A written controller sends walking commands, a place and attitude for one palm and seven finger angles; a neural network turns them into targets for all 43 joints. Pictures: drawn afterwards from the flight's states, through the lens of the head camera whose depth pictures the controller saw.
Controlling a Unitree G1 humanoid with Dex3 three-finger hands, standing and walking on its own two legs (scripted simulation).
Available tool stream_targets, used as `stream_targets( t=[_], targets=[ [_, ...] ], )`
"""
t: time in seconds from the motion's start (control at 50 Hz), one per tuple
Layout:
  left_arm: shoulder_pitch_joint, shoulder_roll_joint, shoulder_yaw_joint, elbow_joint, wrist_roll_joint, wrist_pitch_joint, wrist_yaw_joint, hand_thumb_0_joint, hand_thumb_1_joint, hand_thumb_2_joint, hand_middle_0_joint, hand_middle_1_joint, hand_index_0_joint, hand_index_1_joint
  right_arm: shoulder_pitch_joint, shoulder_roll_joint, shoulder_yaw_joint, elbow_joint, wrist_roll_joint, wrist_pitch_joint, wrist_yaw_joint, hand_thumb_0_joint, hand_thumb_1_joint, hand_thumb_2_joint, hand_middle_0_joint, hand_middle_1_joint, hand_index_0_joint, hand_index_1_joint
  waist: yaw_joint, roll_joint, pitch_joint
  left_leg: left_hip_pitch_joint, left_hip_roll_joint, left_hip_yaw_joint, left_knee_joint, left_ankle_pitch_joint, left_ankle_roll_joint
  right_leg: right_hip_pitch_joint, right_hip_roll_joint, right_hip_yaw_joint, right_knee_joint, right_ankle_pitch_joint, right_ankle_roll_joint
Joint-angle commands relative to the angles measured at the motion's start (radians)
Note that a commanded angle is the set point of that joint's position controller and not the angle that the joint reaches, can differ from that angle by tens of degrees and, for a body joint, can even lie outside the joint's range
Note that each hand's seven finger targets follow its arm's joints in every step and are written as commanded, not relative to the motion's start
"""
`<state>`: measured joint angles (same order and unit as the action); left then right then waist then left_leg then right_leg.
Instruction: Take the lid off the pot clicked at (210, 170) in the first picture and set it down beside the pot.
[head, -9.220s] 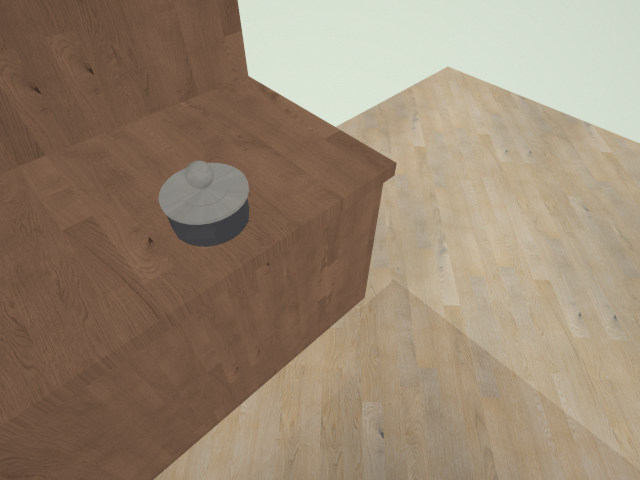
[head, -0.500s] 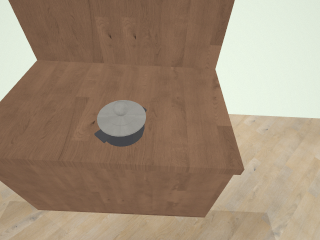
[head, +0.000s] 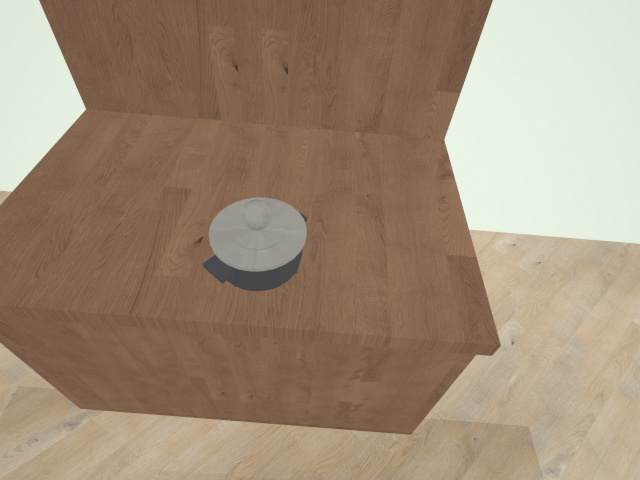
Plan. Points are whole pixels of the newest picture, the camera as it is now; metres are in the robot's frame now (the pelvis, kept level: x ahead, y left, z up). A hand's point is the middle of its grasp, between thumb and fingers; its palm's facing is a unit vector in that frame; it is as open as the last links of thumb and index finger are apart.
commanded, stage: look again from close up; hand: left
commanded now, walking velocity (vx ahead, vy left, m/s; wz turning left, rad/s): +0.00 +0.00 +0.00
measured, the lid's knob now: (257, 214) +0.53 +0.14 +0.00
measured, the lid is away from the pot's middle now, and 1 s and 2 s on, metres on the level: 0.00 0.00 0.00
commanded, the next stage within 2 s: shuffle to correct the standing spot in 0.74 s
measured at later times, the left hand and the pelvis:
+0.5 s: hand out of the picture -0.03 +0.18 -0.18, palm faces +0.01 -0.99 -0.16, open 7.4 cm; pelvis -0.01 +0.01 +0.00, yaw +0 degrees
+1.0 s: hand out of the picture -0.04 +0.18 -0.18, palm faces +0.02 -0.99 -0.14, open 7.4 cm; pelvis -0.01 +0.02 +0.00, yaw +0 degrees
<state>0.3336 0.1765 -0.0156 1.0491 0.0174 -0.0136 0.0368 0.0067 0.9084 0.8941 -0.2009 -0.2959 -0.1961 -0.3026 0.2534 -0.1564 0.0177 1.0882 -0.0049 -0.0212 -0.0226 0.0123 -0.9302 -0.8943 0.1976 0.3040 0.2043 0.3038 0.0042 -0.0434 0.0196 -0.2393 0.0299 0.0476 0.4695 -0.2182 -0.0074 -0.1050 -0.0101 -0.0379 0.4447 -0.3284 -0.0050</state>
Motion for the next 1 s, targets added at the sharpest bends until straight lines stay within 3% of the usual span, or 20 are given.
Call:
stream_targets(
  t=[0.0,0.08,0.3,0.46,0.72,0.76,0.82,0.92,0.98],
  targets=[
    [0.082,0.090,0.012,-0.029,-0.003,-0.022,0.005,0.000,0.900,0.900,-0.200,-0.300,-0.200,-0.300,0.044,-0.099,-0.021,-0.035,0.004,-0.015,-0.002,0.000,-0.900,-0.900,0.200,0.300,0.200,0.300,0.002,0.034,0.012,0.081,0.081,-0.089,-0.057,0.197,0.043,-0.094,-0.099,0.085,-0.091,0.258,-0.029],
    [0.084,0.088,0.010,-0.024,-0.003,-0.017,0.004,0.000,0.900,0.900,-0.200,-0.300,-0.200,-0.300,0.047,-0.100,-0.019,-0.029,0.004,-0.013,-0.002,0.000,-0.900,-0.900,0.200,0.300,0.200,0.300,0.003,0.052,0.048,0.060,0.078,-0.092,-0.071,0.160,0.044,-0.105,-0.097,0.080,-0.103,0.212,-0.029],
    [0.097,0.078,0.008,-0.009,-0.002,-0.014,0.004,0.000,0.900,0.900,-0.200,-0.300,-0.200,-0.300,0.062,-0.093,-0.021,-0.015,0.004,-0.013,0.000,0.000,-0.900,-0.900,0.200,0.300,0.200,0.300,0.004,0.054,0.062,0.049,0.076,-0.103,-0.100,0.077,0.048,-0.123,-0.097,0.075,-0.110,0.139,-0.030],
    [0.108,0.071,0.008,0.000,-0.003,-0.015,0.003,0.000,0.900,0.900,-0.200,-0.300,-0.200,-0.300,0.083,-0.079,-0.022,-0.005,0.006,-0.016,0.000,0.000,-0.900,-0.900,0.200,0.300,0.200,0.300,0.008,0.022,0.052,0.046,0.077,-0.106,-0.100,0.092,0.054,-0.110,-0.097,0.068,-0.105,0.158,-0.030],
    [0.123,0.048,0.007,0.010,-0.002,-0.014,0.005,0.000,0.900,0.900,-0.200,-0.300,-0.200,-0.300,0.103,-0.064,-0.027,0.007,0.006,-0.015,-0.002,0.000,-0.900,-0.900,0.200,0.300,0.200,0.300,0.005,0.058,0.061,0.036,0.072,-0.109,-0.102,0.064,0.056,-0.123,-0.097,0.066,-0.103,0.139,-0.030],
    [0.123,0.050,0.006,0.013,-0.002,-0.015,0.004,0.000,0.900,0.900,-0.200,-0.300,-0.200,-0.300,0.103,-0.059,-0.027,0.005,0.007,-0.015,-0.002,0.000,-0.900,-0.900,0.200,0.300,0.200,0.300,0.006,0.021,0.070,0.031,0.073,-0.109,-0.100,0.069,0.058,-0.121,-0.095,0.063,-0.104,0.149,-0.030],
    [0.130,0.041,0.006,0.012,-0.002,-0.016,0.005,0.000,0.900,0.900,-0.200,-0.300,-0.200,-0.300,0.103,-0.060,-0.028,0.007,0.007,-0.015,-0.002,0.000,-0.900,-0.900,0.200,0.300,0.200,0.300,0.005,0.041,0.058,0.042,0.073,-0.106,-0.099,0.065,0.057,-0.128,-0.098,0.066,-0.102,0.145,-0.030],
    [0.131,0.039,0.012,0.011,0.006,-0.008,-0.001,0.000,0.900,0.900,-0.200,-0.300,-0.200,-0.300,0.127,-0.066,-0.040,0.008,-0.001,-0.005,0.002,0.000,-0.900,-0.900,0.200,0.300,0.200,0.300,0.002,0.073,0.107,-0.025,0.073,-0.134,-0.136,-0.232,0.070,-0.172,-0.069,0.044,-0.078,-0.085,-0.040],
    [0.153,0.038,0.016,0.011,0.008,-0.011,-0.007,0.000,0.900,0.900,-0.200,-0.300,-0.200,-0.300,0.127,-0.063,-0.048,-0.006,-0.003,-0.005,0.004,0.000,-0.900,-0.900,0.200,0.300,0.200,0.300,0.010,0.056,0.119,-0.065,0.067,-0.140,-0.117,-0.282,0.081,-0.181,-0.067,0.051,-0.076,-0.127,-0.050]
  ],
)
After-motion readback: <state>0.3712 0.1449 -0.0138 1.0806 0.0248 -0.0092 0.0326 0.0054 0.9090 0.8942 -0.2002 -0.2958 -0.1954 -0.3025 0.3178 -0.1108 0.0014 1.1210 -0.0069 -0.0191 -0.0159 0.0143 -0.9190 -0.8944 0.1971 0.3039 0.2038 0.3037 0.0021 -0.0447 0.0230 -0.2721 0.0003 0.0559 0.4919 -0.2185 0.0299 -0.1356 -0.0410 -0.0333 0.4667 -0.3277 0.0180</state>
